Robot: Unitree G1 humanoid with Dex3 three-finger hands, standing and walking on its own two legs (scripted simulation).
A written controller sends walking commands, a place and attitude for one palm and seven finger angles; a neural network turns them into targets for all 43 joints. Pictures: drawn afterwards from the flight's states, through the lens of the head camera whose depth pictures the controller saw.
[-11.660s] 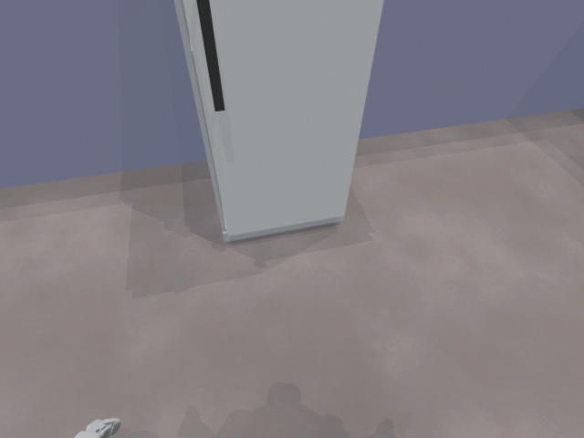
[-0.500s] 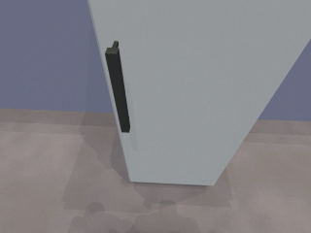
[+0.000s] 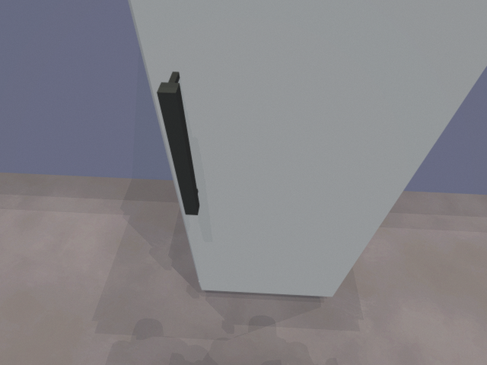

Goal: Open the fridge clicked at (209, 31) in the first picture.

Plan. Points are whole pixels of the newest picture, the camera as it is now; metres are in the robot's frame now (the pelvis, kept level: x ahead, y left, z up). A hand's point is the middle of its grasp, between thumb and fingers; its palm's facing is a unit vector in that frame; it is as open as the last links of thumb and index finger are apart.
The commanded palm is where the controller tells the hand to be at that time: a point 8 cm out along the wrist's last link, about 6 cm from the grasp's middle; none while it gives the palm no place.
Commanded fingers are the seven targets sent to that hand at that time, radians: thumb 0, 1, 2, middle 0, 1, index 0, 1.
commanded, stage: look again from close up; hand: left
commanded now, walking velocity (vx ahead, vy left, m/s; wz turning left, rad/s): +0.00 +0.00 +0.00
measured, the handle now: (185, 153) +0.46 +0.14 +0.09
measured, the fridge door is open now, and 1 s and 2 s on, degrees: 0 0 0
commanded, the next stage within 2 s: raise the hand to about handle height in 0.12 s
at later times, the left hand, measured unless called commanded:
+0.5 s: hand (109, 324) +0.18 +0.22 -0.01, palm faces +0.08 -0.99 -0.09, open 7.9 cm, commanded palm +0.11 +0.28 -0.04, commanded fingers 0.00 0.55 0.75 -0.23 -0.53 -0.23 -0.53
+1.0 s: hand (86, 317) +0.18 +0.25 +0.01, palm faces +0.01 -1.00 -0.03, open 10.8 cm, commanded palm +0.15 +0.30 +0.02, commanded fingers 0.00 -0.03 0.50 -0.27 -0.90 -0.27 -0.90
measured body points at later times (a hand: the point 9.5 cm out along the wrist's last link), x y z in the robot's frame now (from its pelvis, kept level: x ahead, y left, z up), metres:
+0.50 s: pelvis -0.05 -0.01 -0.04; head -0.02 +0.00 +0.40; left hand +0.17 +0.27 +0.00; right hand +0.13 -0.25 -0.12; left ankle +0.04 +0.10 -0.75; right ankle -0.05 -0.13 -0.75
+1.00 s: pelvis -0.04 -0.01 -0.06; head -0.02 +0.01 +0.39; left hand +0.18 +0.30 +0.01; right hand +0.13 -0.23 -0.12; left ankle +0.04 +0.10 -0.75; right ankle -0.05 -0.13 -0.75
